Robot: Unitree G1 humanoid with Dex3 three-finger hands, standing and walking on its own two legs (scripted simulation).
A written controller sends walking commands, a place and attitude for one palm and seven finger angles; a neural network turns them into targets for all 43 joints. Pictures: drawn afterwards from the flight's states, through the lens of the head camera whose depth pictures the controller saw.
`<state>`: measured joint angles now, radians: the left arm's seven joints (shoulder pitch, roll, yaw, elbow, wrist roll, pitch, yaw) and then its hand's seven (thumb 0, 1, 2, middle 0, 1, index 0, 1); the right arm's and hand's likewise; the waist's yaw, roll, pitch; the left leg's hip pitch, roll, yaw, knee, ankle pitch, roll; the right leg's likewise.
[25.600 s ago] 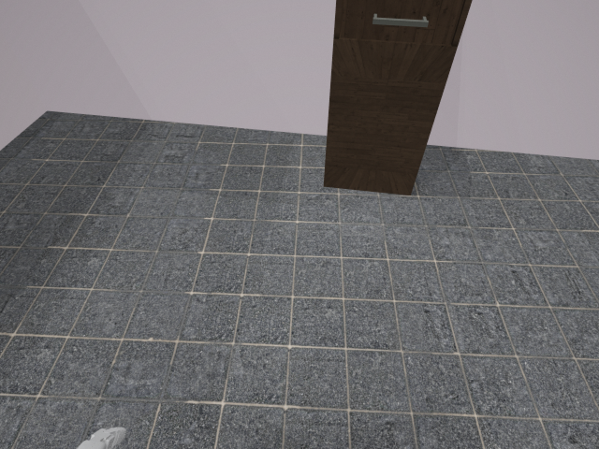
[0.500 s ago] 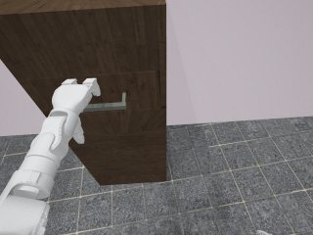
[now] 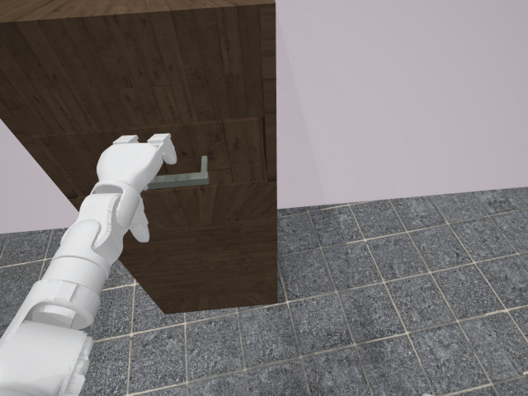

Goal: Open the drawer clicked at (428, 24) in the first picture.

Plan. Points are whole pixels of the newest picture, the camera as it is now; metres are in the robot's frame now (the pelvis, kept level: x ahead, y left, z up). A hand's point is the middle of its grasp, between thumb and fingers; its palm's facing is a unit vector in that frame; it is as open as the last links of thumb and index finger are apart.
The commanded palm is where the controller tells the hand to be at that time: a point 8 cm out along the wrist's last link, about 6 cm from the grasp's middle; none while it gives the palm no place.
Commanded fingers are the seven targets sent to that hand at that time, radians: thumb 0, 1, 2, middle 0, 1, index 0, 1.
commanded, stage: move the hooked fingers above the handle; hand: left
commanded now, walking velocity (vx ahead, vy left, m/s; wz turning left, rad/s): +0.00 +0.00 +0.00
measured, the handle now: (159, 173) +0.48 +0.21 +0.05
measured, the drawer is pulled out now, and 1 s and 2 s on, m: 0.00 0.00 0.00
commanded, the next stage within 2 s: lower the fingers behind the handle in 0.16 s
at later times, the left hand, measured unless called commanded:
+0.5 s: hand (130, 190) +0.42 +0.24 +0.07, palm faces -0.15 -0.04 -0.99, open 13.8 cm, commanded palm +0.41 +0.24 +0.14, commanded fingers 0.00 -0.50 0.30 -0.30 -1.20 -0.30 -1.20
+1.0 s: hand (133, 193) +0.43 +0.24 +0.06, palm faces -0.07 -0.02 -1.00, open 13.8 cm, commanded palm +0.40 +0.24 +0.11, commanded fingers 0.00 -0.50 0.30 -0.30 -1.20 -0.30 -1.20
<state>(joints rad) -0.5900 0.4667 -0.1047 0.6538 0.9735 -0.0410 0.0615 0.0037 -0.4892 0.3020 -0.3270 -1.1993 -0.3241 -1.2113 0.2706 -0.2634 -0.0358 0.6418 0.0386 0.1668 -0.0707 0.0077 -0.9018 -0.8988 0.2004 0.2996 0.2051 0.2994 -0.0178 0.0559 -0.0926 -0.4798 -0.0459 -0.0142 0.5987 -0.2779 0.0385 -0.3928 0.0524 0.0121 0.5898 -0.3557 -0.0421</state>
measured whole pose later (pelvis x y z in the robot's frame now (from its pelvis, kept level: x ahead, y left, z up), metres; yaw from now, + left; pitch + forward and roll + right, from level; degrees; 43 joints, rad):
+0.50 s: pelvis -0.01 +0.00 +0.00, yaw -1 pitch +9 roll +0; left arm -0.68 0.50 -0.09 0.87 0.99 0.04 0.03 0.01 -0.49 0.30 -0.33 -1.20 -0.31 -1.22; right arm 0.26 -0.26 0.00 0.62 0.05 0.17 -0.09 0.01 -0.90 -0.90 0.20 0.30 0.21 0.30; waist -0.05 0.04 -0.11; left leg -0.48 -0.03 0.00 0.58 -0.26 0.03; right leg -0.40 0.06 0.02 0.59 -0.34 -0.05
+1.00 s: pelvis +0.00 +0.01 +0.00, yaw -1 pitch +11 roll -1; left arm -0.64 0.45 -0.10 0.85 1.01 0.10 0.17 0.00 -0.49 0.30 -0.31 -1.20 -0.31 -1.23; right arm 0.27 -0.25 -0.02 0.67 0.04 0.18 -0.05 0.01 -0.90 -0.90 0.20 0.30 0.21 0.30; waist -0.04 0.06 -0.14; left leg -0.54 -0.04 0.00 0.64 -0.30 0.05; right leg -0.45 0.05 0.02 0.62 -0.37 -0.03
